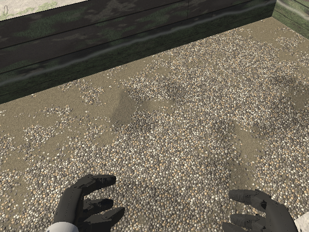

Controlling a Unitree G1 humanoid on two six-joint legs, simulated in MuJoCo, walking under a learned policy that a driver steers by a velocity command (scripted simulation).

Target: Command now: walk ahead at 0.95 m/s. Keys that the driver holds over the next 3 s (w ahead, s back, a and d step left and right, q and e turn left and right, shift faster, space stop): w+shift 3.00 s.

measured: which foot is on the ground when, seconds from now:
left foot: down 0.00-1.00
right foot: down 0.00-1.00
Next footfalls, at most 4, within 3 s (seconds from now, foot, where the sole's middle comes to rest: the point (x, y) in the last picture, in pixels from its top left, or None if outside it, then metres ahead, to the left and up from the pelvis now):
none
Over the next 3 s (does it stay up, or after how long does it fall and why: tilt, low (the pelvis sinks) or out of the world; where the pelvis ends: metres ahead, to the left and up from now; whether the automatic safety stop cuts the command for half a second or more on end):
stays up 0.00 0.01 0.00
